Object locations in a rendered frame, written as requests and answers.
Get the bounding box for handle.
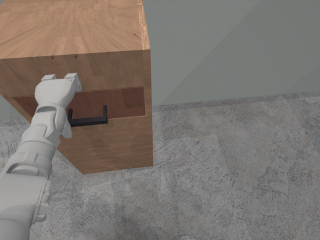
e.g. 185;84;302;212
67;105;108;127

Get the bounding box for robot left forearm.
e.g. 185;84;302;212
0;103;66;181

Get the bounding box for robot left upper arm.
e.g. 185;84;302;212
0;173;53;240

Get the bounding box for drawer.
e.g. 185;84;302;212
14;86;146;119

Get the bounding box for robot left hand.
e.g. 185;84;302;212
34;73;82;139

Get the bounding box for cabinet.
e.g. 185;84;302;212
0;0;154;175

